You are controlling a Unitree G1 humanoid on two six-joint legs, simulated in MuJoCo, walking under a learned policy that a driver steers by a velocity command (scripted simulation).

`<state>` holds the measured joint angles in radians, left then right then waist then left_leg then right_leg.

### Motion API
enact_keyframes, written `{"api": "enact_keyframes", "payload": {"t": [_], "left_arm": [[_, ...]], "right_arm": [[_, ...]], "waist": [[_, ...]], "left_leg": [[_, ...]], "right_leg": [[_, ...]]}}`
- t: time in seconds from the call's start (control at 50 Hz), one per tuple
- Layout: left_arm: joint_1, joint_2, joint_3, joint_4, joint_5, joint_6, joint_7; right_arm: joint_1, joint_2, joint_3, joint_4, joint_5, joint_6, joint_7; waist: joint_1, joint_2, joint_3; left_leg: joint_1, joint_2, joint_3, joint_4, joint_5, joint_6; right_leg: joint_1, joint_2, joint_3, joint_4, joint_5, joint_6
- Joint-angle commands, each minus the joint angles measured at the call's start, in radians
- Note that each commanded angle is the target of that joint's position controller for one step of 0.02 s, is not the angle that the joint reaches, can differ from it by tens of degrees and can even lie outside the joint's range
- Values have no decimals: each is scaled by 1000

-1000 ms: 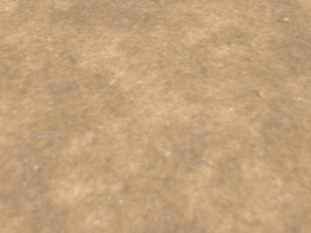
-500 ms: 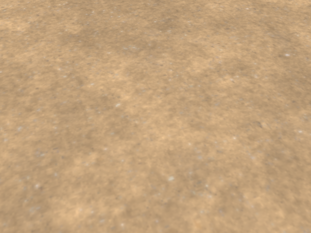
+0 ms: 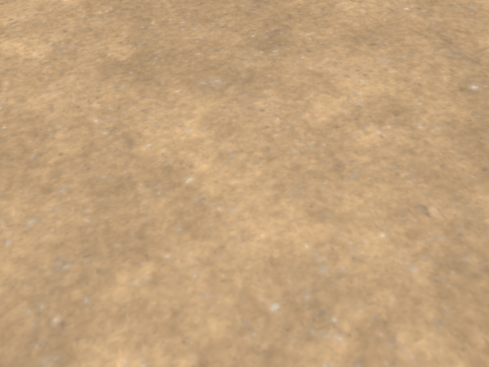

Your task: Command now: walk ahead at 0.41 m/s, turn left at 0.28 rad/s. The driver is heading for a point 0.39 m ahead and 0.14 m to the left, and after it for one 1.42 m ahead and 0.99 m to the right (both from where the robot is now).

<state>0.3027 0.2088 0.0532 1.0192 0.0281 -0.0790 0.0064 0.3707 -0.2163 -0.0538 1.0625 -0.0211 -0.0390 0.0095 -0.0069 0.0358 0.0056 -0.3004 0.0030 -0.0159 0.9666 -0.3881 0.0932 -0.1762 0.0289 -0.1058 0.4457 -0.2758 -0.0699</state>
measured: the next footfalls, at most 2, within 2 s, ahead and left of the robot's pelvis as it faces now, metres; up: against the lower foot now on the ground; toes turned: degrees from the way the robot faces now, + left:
left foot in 0.36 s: +0.34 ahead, +0.09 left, +0.00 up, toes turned +16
right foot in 0.98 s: +0.32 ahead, -0.09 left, +0.00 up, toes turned -6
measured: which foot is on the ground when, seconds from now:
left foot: up 0.00-0.34, down 0.36-0.98, up 1.00-1.00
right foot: down 0.00-0.36, up 0.38-0.96, down 0.98-1.00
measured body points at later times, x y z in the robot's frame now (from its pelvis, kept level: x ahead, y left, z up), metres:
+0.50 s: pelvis +0.23 +0.03 -0.02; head +0.27 +0.04 +0.43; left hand +0.20 +0.27 -0.17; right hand +0.38 -0.19 -0.15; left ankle +0.30 +0.08 -0.74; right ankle +0.16 -0.11 -0.64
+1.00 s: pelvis +0.29 +0.00 -0.01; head +0.32 -0.02 +0.44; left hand +0.41 +0.25 -0.13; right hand +0.35 -0.28 -0.16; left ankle +0.30 +0.08 -0.73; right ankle +0.28 -0.09 -0.74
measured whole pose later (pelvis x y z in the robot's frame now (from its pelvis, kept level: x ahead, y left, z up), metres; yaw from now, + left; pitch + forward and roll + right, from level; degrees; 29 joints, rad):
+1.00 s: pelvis +0.29 +0.00 -0.01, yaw -3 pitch +1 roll +0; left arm 0.18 0.20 0.06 0.86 0.02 0.02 0.00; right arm 0.23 -0.27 -0.07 0.92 -0.03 0.02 -0.04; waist 0.00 0.04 0.04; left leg -0.29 0.08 0.28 0.64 -0.39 0.04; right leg -0.26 0.01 -0.07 0.56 -0.30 -0.06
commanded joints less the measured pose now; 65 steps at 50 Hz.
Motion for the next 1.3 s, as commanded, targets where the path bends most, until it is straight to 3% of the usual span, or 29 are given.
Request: {"api": "enact_keyframes", "payload": {"t": [0.02, 0.1, 0.18, 0.24, 0.28, 0.32, 0.34, 0.36, 0.38, 0.4, 0.42, 0.44, 0.48, 0.5, 0.54, 0.58, 0.64, 0.74, 0.86, 0.92, 0.96, 0.98, 1.0, 1.02, 1.06, 1.1, 1.12, 1.16, 1.3], "left_arm": [[79, 78, 4, -12, -6, -15, 11], [163, 67, -8, 22, -10, -31, 19], [161, 53, -19, 25, -7, -34, 24], [176, 73, -19, 38, -12, -33, 33], [173, 104, -12, 41, -18, -31, 46], [131, 136, 0, 27, -20, -22, 58], [97, 142, 5, 10, -22, -18, 55], [67, 145, 10, -10, -30, -17, 41], [176, 21, -6, -45, -31, -15, 32], [224, 57, -7, -52, -47, -4, 27], [156, 69, -5, -47, -40, 4, 25], [126, 58, -8, -49, -25, 8, 23], [129, 50, -3, -29, 8, 41, 21], [159, 27, -7, -9, 12, 64, 19], [178, 1, -10, 5, -1, 83, 16], [134, 24, -2, -12, -4, 94, 16], [35, 45, 6, -50, 0, 105, 13], [-65, 41, 10, -106, 4, 121, 7], [-86, 31, 14, -156, -6, 121, 0], [-72, 30, 15, -179, -14, 113, -9], [-36, 60, 21, -184, -12, 97, -9], [-7, 161, 45, -186, 5, 87, -1], [35, 275, 75, -185, 0, 89, 5], [82, 236, 73, -166, -6, 95, 12], [-49, 183, 56, -199, -15, 107, 21], [-118, 157, 48, -232, -25, 107, 20], [-104, 160, 48, -235, -27, 104, 15], [-71, 181, 54, -230, -26, 96, 10], [-27, 229, 67, -241, -11, 102, 8]], "right_arm": [[-77, -46, -9, -74, -8, -16, 19], [-142, -26, -11, -102, -8, 9, 28], [-312, -1, 6, -179, -4, 10, 37], [-393, 9, 19, -222, -6, 11, 41], [-319, -15, 13, -209, -13, 8, 35], [-127, -57, -6, -157, -20, 0, 28], [-9, -91, -22, -123, -27, -9, 24], [67, -141, -43, -108, -35, -17, 15], [-4, -236, -66, -139, -31, -10, 5], [31, -252, -68, -154, 11, 2, 1], [-57, -178, -50, -168, 17, 13, -15], [-131, -99, -25, -168, 23, 12, -21], [-151, -36, 0, -146, 17, -8, -31], [-140, -28, 8, -131, 7, -17, -31], [-140, -60, 8, -120, -7, -36, -27], [-151, -91, 3, -126, -5, -39, -26], [-143, -101, -1, -136, 4, -19, -37], [-94, -114, -12, -138, 1, 9, -59], [-87, -146, -28, -152, -9, 28, -65], [-93, -171, -38, -160, -10, 39, -64], [-84, -179, -46, -158, -12, 49, -57], [-71, -132, -38, -181, -12, 54, -46], [-170, -74, -21, -255, 8, 59, -54], [-199, -111, -25, -250, -2, 72, -56], [-173, -107, -26, -239, 16, 66, -45], [-159, -139, -35, -237, -10, 61, -37], [-151, -137, -36, -239, -11, 64, -34], [-157, -123, -33, -254, -2, 70, -33], [-233, -120, -22, -318, 7, 78, -43]], "waist": [[16, -85, 110], [14, -97, 89], [25, -108, 137], [28, -108, 158], [-8, -121, 103], [-88, -160, -7], [-141, -161, -72], [-191, -92, -123], [-60, 181, -232], [-81, 58, -428], [-61, -37, -298], [-28, -59, -126], [23, -89, -23], [37, -80, -14], [58, -48, -26], [58, -4, -36], [31, 40, -32], [-8, 34, -9], [-17, 48, -27], [-6, 59, -49], [28, 3, -50], [22, -192, -55], [62, -372, 0], [74, -179, -10], [8, -110, 12], [-11, -131, -25], [-8, -116, -53], [0, -99, -63], [40, -148, -40]], "left_leg": [[-366, 74, -44, 123, 125, 6], [-434, 63, 13, 137, 216, -22], [-416, 43, 89, -79, 320, -35], [-306, 10, 173, -281, 349, -14], [-178, -53, 221, -322, 331, 18], [6, -97, 204, -335, 304, 71], [139, -99, 162, -406, 354, 103], [282, -29, 72, -514, 492, 146], [584, 305, -311, -370, 1194, 258], [625, 425, -490, -480, 1167, 400], [467, 390, -400, -572, 908, 367], [273, 347, -312, -646, 787, 309], [54, 279, -160, -711, 766, 220], [-16, 255, -103, -725, 785, 193], [-33, 226, -21, -723, 861, 165], [19, 213, 25, -717, 834, 138], [88, 212, 44, -732, 610, 112], [163, 270, 22, -749, 358, 146], [219, 322, 53, -652, 511, 161], [229, 332, 86, -569, 582, 123], [135, 297, 156, -448, 438, 16], [-30, 204, 232, -235, 193, -59], [-278, -4, 207, -77, -246, -116], [-300, 25, 76, 86, -256, -126], [-314, 40, 16, 113, -92, -129], [-303, 31, 12, 125, -7, -133], [-291, 21, 12, 141, 7, -137], [-291, 22, 4, 111, 16, -146], [-247, 4, -17, -83, -10, -145]], "right_leg": [[168, -299, 317, -336, -42, -60], [222, -262, 114, -293, 387, -36], [160, -222, -13, -303, 524, -27], [154, -228, -79, -272, 696, -22], [186, -233, -116, -126, 1024, -6], [183, -248, -121, 128, 1164, 4], [140, -246, -111, 324, 1039, 4], [24, -179, -129, 618, 686, 28], [-313, -13, -96, 1028, -354, 66], [-371, 1, 112, 1142, -304, 58], [-397, -50, 129, 1094, -194, 56], [-381, -81, 118, 985, -158, 55], [-234, -111, 146, 820, -128, 52], [-157, -104, 145, 765, -117, 50], [-114, -83, 140, 683, -85, 49], [-163, -77, 128, 610, -56, 50], [-242, -89, 110, 506, -21, 59], [-305, -96, 83, 412, -66, 69], [-261, -70, 32, 318, -168, 52], [-184, -49, 9, 193, -143, 29], [-33, -52, 58, -52, 66, 2], [82, -219, 300, -164, 227, -47], [109, -435, 602, -161, 660, -224], [134, -412, 512, -123, 719, -283], [92, -281, 373, -119, 616, -214], [118, -221, 327, -103, 678, -182], [128, -218, 326, -95, 710, -185], [139, -213, 340, -91, 693, -186], [102, -208, 455, -83, 523, -191]]}}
